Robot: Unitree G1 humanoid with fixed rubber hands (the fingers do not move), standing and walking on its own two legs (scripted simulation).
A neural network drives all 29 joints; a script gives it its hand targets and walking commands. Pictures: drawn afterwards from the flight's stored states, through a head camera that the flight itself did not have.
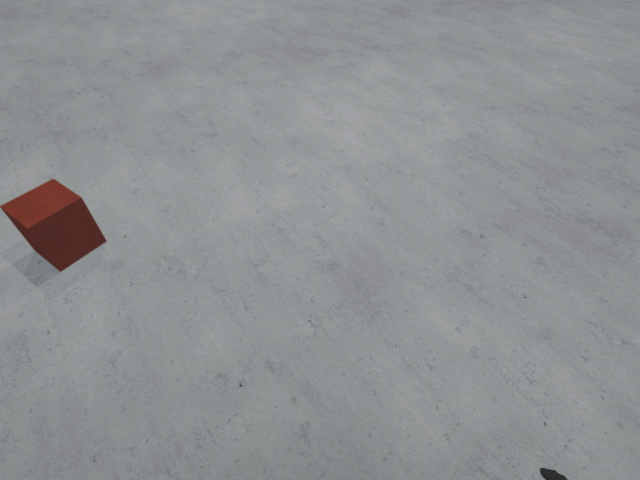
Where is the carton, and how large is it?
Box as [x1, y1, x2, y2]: [0, 179, 105, 271]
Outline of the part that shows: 52,179 0,206 32,247 60,271 104,242 105,239 82,199 75,193 54,179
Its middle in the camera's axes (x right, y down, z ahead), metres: -1.08 -0.06 +1.58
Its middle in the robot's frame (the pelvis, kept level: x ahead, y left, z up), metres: +1.21 +1.05 -0.66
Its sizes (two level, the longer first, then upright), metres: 0.210 0.200 0.250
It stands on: the floor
